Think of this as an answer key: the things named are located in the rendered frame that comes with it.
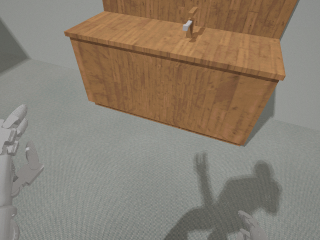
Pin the left robot forearm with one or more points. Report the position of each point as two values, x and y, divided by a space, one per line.
9 229

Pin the counter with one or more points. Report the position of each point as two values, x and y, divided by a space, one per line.
213 80

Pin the right robot hand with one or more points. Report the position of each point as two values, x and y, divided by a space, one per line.
256 233

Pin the left robot hand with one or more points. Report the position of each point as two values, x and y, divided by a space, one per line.
11 131

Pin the tap lever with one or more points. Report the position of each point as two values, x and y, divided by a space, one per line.
186 26

